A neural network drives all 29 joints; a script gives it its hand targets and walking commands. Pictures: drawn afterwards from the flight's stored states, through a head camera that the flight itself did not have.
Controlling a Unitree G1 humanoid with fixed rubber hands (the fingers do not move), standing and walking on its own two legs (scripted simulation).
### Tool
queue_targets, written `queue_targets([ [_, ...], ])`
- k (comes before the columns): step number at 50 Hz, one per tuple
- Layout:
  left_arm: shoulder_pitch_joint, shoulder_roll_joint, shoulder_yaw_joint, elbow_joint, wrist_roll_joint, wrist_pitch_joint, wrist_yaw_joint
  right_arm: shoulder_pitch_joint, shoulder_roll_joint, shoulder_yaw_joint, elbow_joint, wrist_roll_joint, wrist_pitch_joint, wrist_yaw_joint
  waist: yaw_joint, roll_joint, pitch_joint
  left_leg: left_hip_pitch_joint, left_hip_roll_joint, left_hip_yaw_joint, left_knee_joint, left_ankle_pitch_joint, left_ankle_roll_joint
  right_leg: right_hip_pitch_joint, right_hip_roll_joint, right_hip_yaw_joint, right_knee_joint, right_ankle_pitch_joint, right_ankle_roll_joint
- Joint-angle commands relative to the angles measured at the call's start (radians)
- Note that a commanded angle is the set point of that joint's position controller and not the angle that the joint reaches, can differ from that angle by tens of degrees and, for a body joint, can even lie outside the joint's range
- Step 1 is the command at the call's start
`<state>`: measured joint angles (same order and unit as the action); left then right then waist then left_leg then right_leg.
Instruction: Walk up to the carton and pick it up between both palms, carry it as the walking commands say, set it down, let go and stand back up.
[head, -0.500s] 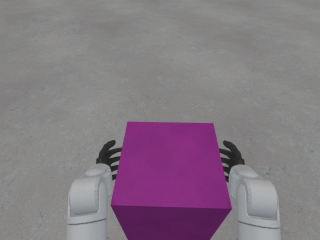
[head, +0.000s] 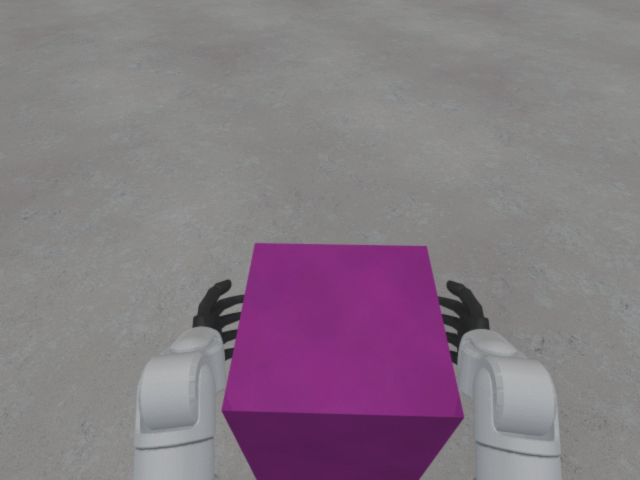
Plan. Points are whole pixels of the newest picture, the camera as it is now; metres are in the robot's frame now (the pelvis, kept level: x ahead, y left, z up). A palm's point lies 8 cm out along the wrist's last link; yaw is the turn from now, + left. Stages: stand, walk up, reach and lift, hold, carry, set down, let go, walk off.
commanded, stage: carry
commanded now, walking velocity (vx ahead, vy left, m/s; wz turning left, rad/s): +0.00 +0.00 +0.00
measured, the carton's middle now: (337, 368) +0.28 -0.01 +0.02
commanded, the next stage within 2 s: hold in 0.82 s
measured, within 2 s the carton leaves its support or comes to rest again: neither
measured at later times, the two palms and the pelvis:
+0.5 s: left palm (207, 341) +0.27 +0.15 +0.09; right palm (469, 343) +0.27 -0.15 +0.09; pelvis +0.00 +0.00 +0.00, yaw +0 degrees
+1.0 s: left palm (222, 362) +0.29 +0.14 +0.02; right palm (457, 366) +0.28 -0.16 +0.03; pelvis -0.01 +0.00 +0.00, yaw -3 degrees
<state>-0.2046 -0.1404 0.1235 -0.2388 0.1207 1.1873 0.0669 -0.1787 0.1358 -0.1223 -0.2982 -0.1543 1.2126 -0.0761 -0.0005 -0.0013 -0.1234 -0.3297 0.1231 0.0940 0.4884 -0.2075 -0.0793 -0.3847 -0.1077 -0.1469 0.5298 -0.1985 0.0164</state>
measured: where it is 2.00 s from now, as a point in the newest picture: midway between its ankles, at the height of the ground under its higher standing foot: outside the picture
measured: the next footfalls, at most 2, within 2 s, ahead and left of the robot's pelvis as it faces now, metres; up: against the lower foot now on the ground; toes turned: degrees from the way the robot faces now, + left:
none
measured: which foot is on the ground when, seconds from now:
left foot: down 0.00-1.00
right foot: down 0.00-1.00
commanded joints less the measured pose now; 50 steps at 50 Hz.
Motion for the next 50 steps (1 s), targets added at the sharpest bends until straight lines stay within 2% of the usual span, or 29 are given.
queue_targets([
  [1, -0.437, -0.91, -0.709, -0.034, -0.401, 0.004, -0.233, -0.508, 0.91, 0.705, -0.055, 0.442, -0.007, 0.252, 0.001, -0.007, -0.208, 0.084, 0.037, -0.013, -0.057, 0.092, 0.033, 0.092, -0.067, 0.042, -0.09, 0.052, 0.022],
  [41, -0.432, -0.907, -0.7, -0.024, -0.392, -0.005, -0.23, -0.508, 0.908, 0.703, -0.053, 0.439, -0.013, 0.25, 0.0, -0.015, -0.209, 0.081, 0.034, -0.01, -0.054, 0.089, 0.036, 0.097, -0.072, 0.042, -0.089, 0.061, 0.024],
  [42, -0.289, -0.725, -0.233, 0.686, -0.037, -0.178, -0.236, -0.37, 0.659, 0.13, 0.64, 0.068, -0.139, 0.249, -0.035, -0.081, 0.199, -0.119, -0.171, -0.03, -0.137, -0.243, 0.107, 0.144, 0.176, 0.138, -0.18, -0.091, -0.008],
  [43, -0.277, -0.641, -0.229, 0.62, 0.008, -0.333, -0.234, -0.342, 0.62, 0.14, 0.62, 0.043, -0.296, 0.248, -0.012, -0.006, 0.152, -0.08, -0.189, -0.044, -0.134, -0.264, 0.116, 0.204, 0.164, 0.161, -0.132, -0.117, -0.051],
  [44, -0.305, -0.611, -0.266, 0.538, -0.003, -0.427, -0.245, -0.337, 0.617, 0.172, 0.581, 0.051, -0.418, 0.235, -0.039, -0.001, 0.135, 0.014, -0.228, -0.084, -0.127, -0.223, 0.12, 0.262, 0.199, 0.154, -0.096, -0.114, -0.042],
  [45, -0.362, -0.677, -0.349, 0.415, -0.056, -0.491, -0.254, -0.414, 0.729, 0.286, 0.484, 0.102, -0.494, 0.243, -0.025, 0.001, 0.021, 0.061, -0.237, -0.117, -0.113, -0.058, 0.117, 0.319, 0.221, 0.158, -0.066, 0.025, -0.023],
  [46, -0.469, -0.748, -0.387, 0.363, -0.087, -0.528, -0.257, -0.586, 0.83, 0.403, 0.403, 0.153, -0.542, 0.269, 0.041, 0.024, -0.112, 0.094, -0.223, -0.137, -0.105, 0.035, 0.101, 0.336, 0.236, 0.141, -0.053, 0.083, -0.01],
  [47, -0.624, -0.818, -0.467, 0.295, -0.141, -0.556, -0.267, -0.753, 0.944, 0.48, 0.337, 0.203, -0.573, 0.287, 0.056, 0.032, -0.241, 0.129, -0.224, -0.139, -0.085, 0.084, 0.101, 0.351, 0.242, 0.133, -0.053, 0.108, 0.006],
  [48, -0.663, -0.866, -0.524, 0.245, -0.183, -0.569, -0.276, -0.796, 1.018, 0.566, 0.278, 0.249, -0.583, 0.292, 0.076, 0.007, -0.333, 0.165, -0.224, -0.141, -0.059, 0.161, 0.103, 0.379, 0.234, 0.143, -0.053, 0.168, 0.016],
  [50, -0.682, -0.879, -0.56, 0.2, -0.199, -0.576, -0.293, -0.732, 1.084, 0.631, 0.257, 0.26, -0.573, 0.278, 0.071, -0.041, -0.401, 0.206, -0.232, -0.122, -0.047, 0.235, 0.097, 0.43, 0.218, 0.16, -0.068, 0.296, 0.038],
])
